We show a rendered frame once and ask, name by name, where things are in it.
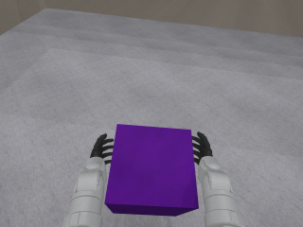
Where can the robot right hand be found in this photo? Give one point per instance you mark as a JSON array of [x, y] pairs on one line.
[[204, 147]]

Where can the robot right forearm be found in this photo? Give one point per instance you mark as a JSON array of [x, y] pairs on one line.
[[220, 203]]

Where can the carton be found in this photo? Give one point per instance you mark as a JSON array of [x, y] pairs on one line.
[[152, 172]]

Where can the robot left hand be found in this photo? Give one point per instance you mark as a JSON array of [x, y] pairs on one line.
[[99, 148]]

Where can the robot left forearm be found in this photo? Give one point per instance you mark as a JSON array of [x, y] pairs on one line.
[[87, 197]]

